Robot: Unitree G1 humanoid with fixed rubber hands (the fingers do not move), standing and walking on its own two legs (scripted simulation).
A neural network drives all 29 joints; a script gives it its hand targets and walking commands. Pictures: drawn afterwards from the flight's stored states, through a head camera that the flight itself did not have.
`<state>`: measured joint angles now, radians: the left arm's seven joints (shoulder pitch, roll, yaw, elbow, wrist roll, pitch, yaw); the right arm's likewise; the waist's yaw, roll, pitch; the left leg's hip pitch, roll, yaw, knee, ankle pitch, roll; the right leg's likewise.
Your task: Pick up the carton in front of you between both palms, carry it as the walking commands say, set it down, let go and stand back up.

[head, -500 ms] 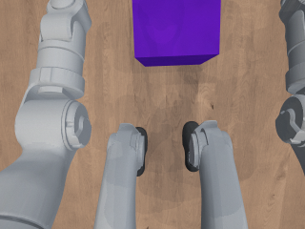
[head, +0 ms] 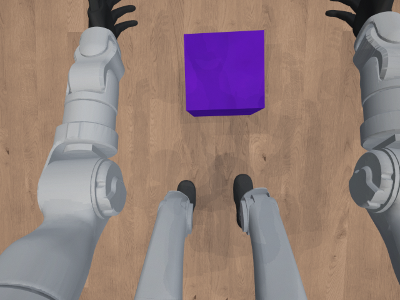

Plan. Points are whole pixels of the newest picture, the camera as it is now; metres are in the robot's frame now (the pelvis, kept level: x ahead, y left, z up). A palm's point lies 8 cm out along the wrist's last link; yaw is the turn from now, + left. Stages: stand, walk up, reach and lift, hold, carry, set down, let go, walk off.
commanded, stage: let go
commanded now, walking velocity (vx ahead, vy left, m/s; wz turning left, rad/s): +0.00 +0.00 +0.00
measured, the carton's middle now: (222, 81) +0.54 -0.03 -0.50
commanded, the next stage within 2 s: stand in 1.34 s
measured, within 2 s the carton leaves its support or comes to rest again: neither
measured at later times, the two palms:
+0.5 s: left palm (45, 116) +0.41 +0.20 +0.00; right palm out of the picture +0.40 -0.24 +0.00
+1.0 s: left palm out of the picture +0.26 +0.24 +0.09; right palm out of the picture +0.24 -0.23 +0.08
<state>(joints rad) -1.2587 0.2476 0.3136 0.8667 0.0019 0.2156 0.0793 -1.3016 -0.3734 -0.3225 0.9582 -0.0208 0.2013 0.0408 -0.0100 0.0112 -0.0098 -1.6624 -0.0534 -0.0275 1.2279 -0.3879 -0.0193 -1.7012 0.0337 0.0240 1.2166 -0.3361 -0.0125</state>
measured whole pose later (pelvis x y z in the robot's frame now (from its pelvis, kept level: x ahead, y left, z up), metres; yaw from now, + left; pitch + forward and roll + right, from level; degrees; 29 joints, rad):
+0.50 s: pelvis +0.05 +0.00 +0.10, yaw -1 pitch +33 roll +1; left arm -0.44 0.17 0.19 0.62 0.06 0.08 -0.02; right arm -0.46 -0.22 -0.22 0.65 -0.05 0.07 0.07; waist -0.01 0.01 -0.08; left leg -1.03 -0.04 -0.04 0.75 -0.29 -0.01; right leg -1.07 0.04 0.03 0.74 -0.24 -0.01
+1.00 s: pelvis +0.09 +0.01 +0.15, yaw -2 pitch +1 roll +0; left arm 0.23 0.21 0.05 0.45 0.00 0.05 -0.06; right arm 0.23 -0.21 -0.05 0.44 0.00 0.06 0.07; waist 0.00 0.01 0.05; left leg -0.18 -0.03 -0.05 0.44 -0.28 0.02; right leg -0.21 0.03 0.04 0.43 -0.24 -0.01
